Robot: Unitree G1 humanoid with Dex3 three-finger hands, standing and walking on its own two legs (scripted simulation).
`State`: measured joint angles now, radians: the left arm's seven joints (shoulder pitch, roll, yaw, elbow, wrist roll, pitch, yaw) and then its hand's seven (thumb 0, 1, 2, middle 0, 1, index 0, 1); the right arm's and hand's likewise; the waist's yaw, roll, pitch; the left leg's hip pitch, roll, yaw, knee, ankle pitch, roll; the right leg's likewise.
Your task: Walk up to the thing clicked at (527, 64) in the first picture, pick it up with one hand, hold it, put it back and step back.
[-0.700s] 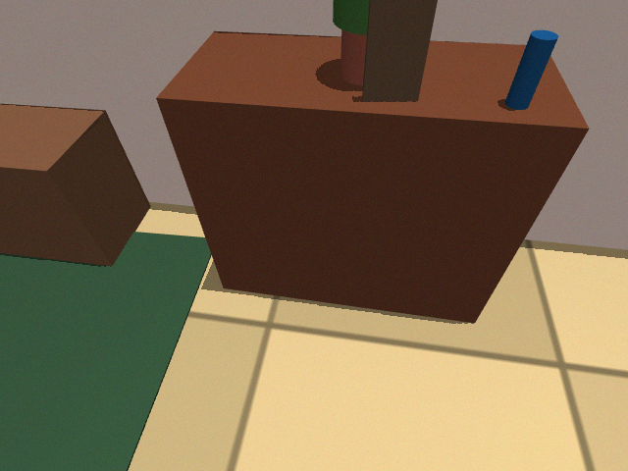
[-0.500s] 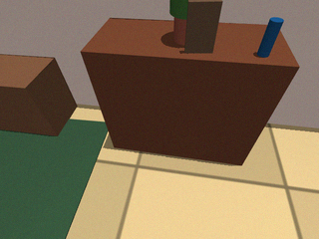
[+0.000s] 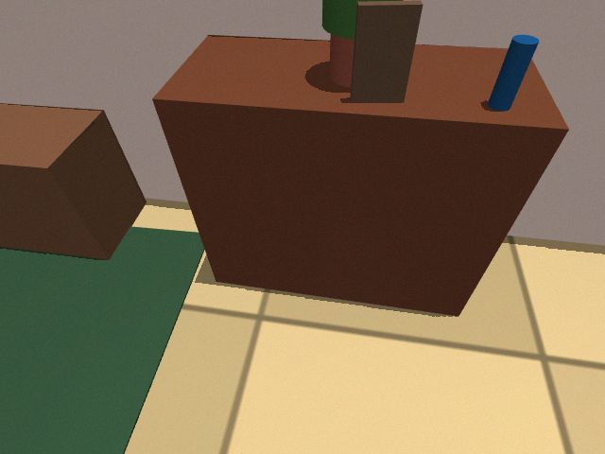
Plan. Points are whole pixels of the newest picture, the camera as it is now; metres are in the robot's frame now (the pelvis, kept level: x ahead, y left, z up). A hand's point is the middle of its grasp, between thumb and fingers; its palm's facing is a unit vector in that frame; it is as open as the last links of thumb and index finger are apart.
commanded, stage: stand
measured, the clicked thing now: (511, 74) +0.84 -0.43 +0.09
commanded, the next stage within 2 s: walk up in 0.42 s
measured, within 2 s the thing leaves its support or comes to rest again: neither
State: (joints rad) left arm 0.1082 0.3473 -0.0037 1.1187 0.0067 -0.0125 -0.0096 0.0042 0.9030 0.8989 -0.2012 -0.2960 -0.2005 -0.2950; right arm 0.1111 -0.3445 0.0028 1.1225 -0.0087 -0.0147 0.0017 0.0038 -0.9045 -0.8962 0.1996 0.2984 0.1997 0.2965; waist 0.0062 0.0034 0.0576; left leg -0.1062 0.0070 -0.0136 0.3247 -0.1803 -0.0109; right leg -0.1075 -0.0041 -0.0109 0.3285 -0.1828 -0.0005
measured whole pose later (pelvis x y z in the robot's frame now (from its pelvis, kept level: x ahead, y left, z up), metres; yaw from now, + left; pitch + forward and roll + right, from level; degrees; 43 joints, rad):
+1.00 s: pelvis +0.14 +0.05 -0.02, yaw -14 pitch -3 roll +1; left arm 0.24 0.42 0.06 0.90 0.01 -0.04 -0.06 0.01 0.90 0.90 -0.20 -0.30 -0.20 -0.29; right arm 0.35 -0.40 -0.07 0.86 -0.03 -0.03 0.05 0.00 -0.90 -0.90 0.20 0.30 0.20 0.30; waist -0.06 0.01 0.12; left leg 0.00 -0.01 0.13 0.44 -0.38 0.03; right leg -0.43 -0.04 -0.03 0.64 -0.24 -0.03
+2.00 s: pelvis +0.38 +0.08 -0.03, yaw -27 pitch -2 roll +0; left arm 0.16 0.37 0.01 0.89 0.01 -0.01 -0.01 0.00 0.90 0.90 -0.20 -0.30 -0.20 -0.30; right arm 0.19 -0.37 -0.02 0.89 0.00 -0.04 -0.01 0.00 -0.90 -0.90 0.20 0.30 0.20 0.30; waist 0.00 0.00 0.11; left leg -0.30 0.03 0.06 0.72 -0.36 0.00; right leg -0.37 0.00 0.02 0.73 -0.32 -0.01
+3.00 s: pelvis +0.39 +0.06 +0.00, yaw -30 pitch -2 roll +1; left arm 0.07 0.34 0.03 1.12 0.01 0.01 -0.02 0.00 0.90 0.90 -0.20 -0.30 -0.20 -0.30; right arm 0.11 -0.36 -0.02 1.12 -0.01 -0.03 0.00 0.00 -0.90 -0.90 0.20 0.30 0.20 0.30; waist -0.01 0.00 0.06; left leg -0.09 0.06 0.10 0.35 -0.23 -0.03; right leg -0.19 0.04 0.05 0.39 -0.17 -0.03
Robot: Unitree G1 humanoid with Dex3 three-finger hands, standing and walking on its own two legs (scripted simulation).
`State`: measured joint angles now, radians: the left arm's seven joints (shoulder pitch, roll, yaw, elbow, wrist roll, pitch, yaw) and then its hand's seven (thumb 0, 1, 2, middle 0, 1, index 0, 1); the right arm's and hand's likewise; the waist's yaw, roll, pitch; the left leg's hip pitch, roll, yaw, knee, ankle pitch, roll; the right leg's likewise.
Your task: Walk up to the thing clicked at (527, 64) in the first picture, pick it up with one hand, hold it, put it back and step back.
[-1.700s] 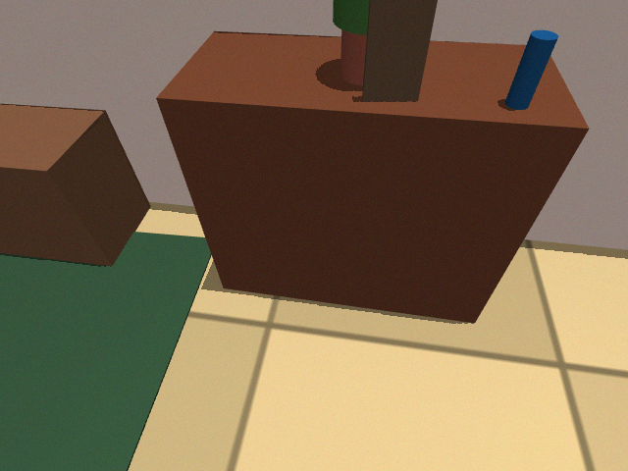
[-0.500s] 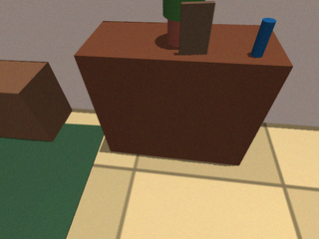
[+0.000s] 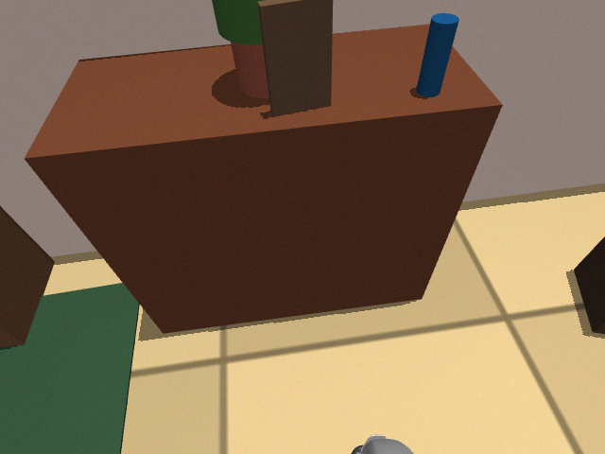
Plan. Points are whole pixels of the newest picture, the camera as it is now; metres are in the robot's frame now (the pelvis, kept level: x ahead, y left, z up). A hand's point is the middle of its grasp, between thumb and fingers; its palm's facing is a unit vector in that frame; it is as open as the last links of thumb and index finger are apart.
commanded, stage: walk up
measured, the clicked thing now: (436, 57) +0.79 -0.30 +0.10
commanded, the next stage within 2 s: none
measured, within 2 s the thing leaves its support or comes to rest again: neither
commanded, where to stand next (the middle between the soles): +0.28 +0.06 m, yaw -13 degrees
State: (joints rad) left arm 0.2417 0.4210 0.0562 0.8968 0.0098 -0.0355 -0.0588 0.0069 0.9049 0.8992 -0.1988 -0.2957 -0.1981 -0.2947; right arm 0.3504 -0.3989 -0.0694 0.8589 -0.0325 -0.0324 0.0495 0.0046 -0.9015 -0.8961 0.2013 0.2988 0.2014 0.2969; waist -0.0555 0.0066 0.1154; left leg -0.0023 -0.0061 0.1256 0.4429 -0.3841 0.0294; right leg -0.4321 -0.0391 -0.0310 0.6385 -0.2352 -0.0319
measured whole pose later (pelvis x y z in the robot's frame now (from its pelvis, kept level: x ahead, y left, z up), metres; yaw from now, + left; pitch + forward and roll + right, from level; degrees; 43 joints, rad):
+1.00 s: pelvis +0.23 +0.09 -0.02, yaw -14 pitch -2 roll +0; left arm 0.16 0.37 0.01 0.89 0.01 -0.01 -0.01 0.00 0.90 0.90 -0.20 -0.30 -0.20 -0.30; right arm 0.19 -0.37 -0.02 0.89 0.00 -0.04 -0.01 0.00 -0.90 -0.90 0.20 0.30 0.20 0.30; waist 0.00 0.00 0.11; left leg -0.30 0.03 0.06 0.72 -0.36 0.00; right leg -0.37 0.00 0.02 0.73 -0.32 -0.01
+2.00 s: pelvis +0.24 +0.07 +0.01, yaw -16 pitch -2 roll +1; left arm 0.07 0.34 0.03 1.12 0.01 0.01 -0.02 0.00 0.90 0.90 -0.20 -0.30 -0.20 -0.30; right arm 0.11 -0.36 -0.02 1.12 -0.01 -0.03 0.00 0.00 -0.90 -0.90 0.20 0.30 0.20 0.30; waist -0.01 0.00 0.06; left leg -0.09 0.06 0.10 0.35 -0.23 -0.03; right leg -0.19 0.04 0.05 0.39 -0.17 -0.03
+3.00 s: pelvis +0.25 +0.08 +0.02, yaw -14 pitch -2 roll +0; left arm 0.10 0.35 -0.01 1.15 0.00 -0.02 -0.01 0.00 0.90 0.90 -0.20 -0.30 -0.20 -0.30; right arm 0.12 -0.35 -0.01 1.14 -0.02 -0.01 0.01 0.00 -0.90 -0.90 0.20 0.30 0.20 0.30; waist 0.00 0.01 0.04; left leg -0.06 0.04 0.07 0.29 -0.19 -0.03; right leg -0.14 0.02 0.02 0.32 -0.14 -0.01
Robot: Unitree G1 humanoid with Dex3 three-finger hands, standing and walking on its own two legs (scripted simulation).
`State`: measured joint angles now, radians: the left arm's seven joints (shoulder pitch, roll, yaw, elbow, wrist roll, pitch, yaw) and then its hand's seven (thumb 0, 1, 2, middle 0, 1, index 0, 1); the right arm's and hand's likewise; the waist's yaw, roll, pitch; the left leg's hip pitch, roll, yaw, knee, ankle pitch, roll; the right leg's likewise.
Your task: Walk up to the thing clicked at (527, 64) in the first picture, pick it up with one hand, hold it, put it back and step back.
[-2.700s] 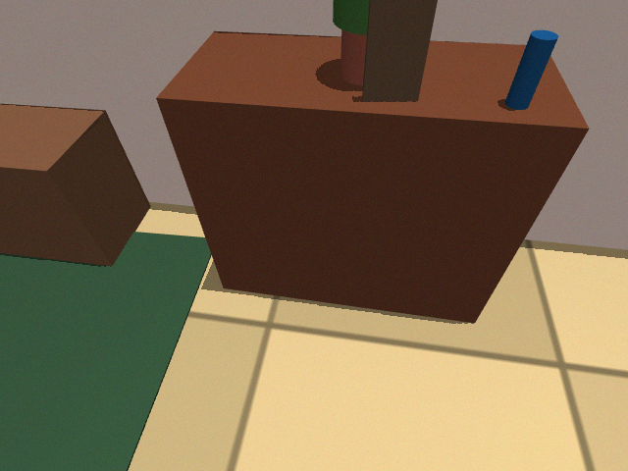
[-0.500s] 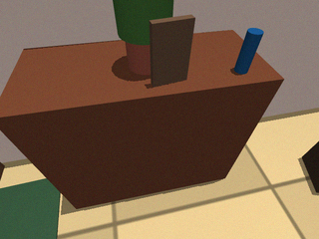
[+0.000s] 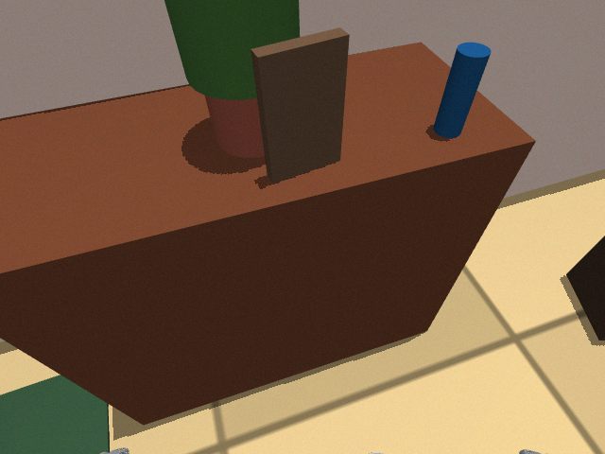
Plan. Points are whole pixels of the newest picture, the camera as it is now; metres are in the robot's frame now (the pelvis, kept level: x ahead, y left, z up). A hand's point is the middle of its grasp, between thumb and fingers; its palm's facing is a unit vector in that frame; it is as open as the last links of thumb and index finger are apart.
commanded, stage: walk up
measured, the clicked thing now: (459, 93) +0.64 -0.25 +0.12
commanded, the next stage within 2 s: stand in 1.26 s
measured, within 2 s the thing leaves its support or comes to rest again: neither
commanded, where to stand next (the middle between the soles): +0.06 -0.02 m, yaw +1 degrees
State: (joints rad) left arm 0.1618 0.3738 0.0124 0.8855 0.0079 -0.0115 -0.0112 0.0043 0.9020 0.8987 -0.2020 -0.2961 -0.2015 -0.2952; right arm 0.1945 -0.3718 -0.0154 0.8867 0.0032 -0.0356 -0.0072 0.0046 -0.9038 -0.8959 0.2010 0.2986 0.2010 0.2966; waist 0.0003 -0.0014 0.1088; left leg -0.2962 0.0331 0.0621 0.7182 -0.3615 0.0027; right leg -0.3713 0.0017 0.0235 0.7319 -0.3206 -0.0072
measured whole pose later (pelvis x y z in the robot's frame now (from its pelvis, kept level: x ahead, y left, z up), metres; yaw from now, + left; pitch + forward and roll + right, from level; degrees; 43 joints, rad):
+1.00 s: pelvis +0.02 -0.02 +0.03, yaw -3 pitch -2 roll +1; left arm 0.07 0.34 0.03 1.12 0.01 0.01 -0.02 0.00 0.90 0.90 -0.20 -0.30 -0.20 -0.30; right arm 0.11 -0.36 -0.02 1.12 -0.01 -0.03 0.00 0.00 -0.90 -0.90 0.20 0.30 0.20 0.30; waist -0.01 0.00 0.06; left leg -0.09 0.06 0.10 0.35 -0.23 -0.03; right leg -0.19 0.04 0.05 0.39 -0.17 -0.03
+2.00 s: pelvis +0.02 -0.01 +0.03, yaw +0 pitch -2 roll +0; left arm 0.10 0.35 -0.01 1.15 0.00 -0.02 -0.01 0.00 0.90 0.90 -0.20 -0.30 -0.20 -0.30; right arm 0.12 -0.35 -0.01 1.14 -0.02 -0.01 0.01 0.00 -0.90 -0.90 0.20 0.30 0.20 0.30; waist 0.00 0.01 0.04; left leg -0.06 0.04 0.07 0.29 -0.19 -0.03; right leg -0.14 0.02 0.02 0.32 -0.14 -0.01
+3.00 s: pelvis +0.03 -0.01 +0.03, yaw +1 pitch -2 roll +0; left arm 0.10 0.35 -0.01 1.14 0.00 -0.02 -0.01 0.00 0.90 0.90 -0.20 -0.30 -0.20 -0.30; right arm 0.12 -0.35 0.00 1.13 -0.01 -0.01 0.01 0.00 -0.90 -0.90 0.20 0.30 0.20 0.30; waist 0.00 0.01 0.05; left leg -0.06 0.03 0.05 0.29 -0.20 -0.02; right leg -0.13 0.01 0.01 0.32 -0.15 -0.01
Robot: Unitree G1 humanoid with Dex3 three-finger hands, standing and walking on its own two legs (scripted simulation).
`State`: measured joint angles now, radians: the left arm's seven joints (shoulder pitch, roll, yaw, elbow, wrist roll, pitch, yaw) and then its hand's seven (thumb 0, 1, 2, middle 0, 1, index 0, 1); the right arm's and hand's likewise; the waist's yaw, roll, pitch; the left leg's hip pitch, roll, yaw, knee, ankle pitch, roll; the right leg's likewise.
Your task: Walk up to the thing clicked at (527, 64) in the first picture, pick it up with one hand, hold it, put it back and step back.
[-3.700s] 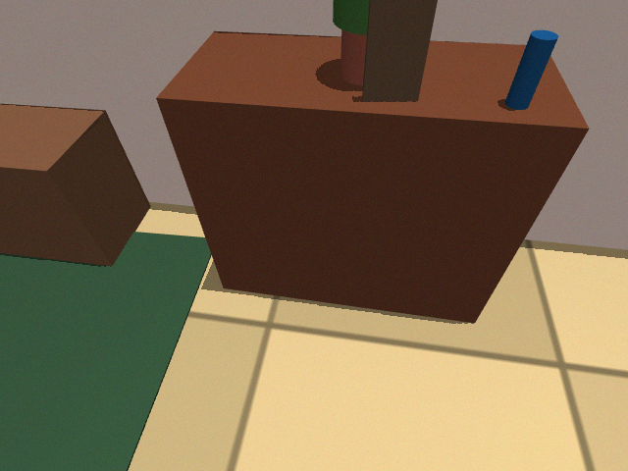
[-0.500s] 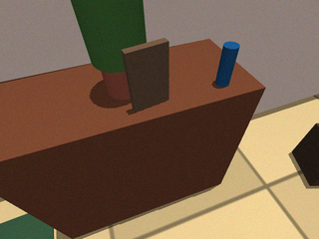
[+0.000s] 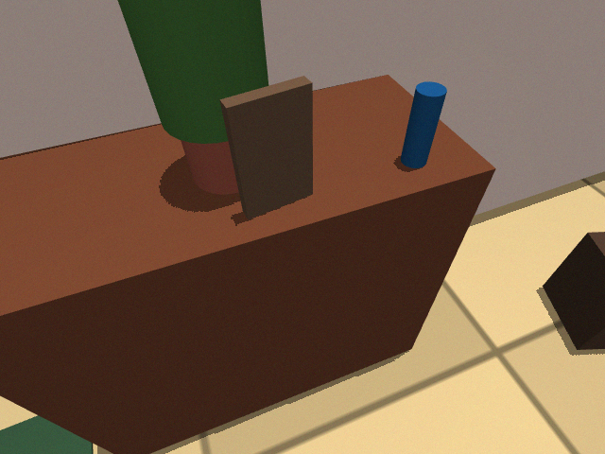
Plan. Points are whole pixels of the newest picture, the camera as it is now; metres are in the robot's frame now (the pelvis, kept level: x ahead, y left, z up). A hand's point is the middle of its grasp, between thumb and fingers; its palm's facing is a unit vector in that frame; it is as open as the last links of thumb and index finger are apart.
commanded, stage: walk up
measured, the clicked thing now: (421, 127) +0.63 -0.20 +0.09
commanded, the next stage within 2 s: stand in 0.26 s
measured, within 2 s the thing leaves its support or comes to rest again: neither
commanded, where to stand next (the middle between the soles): +0.04 +0.00 m, yaw +3 degrees
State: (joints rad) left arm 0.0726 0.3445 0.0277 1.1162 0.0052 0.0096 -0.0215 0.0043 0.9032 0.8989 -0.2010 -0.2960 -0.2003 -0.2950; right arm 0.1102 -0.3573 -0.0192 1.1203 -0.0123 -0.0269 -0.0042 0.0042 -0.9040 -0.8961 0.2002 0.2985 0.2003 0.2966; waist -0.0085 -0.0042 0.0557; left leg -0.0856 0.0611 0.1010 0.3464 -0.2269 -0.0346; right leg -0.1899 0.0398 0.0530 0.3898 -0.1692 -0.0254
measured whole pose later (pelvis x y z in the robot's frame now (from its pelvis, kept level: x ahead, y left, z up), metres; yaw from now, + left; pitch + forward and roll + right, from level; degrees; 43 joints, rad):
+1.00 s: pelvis +0.00 +0.01 +0.00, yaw +2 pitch -2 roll +0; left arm 0.10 0.35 -0.01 1.15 0.00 -0.02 -0.01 0.00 0.90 0.90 -0.20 -0.30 -0.20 -0.30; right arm 0.12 -0.35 -0.01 1.14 -0.02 -0.01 0.01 0.00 -0.90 -0.90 0.20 0.30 0.20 0.30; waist 0.00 0.01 0.04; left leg -0.06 0.04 0.07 0.29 -0.19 -0.03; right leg -0.14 0.02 0.02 0.32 -0.14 -0.01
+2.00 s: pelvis +0.01 +0.01 +0.00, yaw +3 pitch -2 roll +0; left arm 0.10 0.35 -0.01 1.14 0.00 -0.02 -0.01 0.00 0.90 0.90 -0.20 -0.30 -0.20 -0.30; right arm 0.12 -0.35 0.00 1.13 -0.01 -0.01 0.01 0.00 -0.90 -0.90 0.20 0.30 0.20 0.30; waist 0.00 0.01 0.05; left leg -0.06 0.03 0.05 0.29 -0.20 -0.02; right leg -0.13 0.01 0.01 0.32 -0.15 -0.01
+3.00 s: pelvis +0.01 -0.01 +0.00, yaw +5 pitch -2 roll +1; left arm 0.13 0.42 0.10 0.97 0.06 0.07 -0.09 0.00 0.90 0.90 -0.20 -0.30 -0.20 -0.30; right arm 0.27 -0.34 -0.07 1.05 -0.03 -0.06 -0.04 0.00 -0.90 -0.90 0.21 0.30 0.21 0.30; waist 0.01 -0.05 0.05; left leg -0.11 0.03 0.02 0.39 -0.26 -0.02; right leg -0.38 -0.02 0.05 0.87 -0.40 -0.01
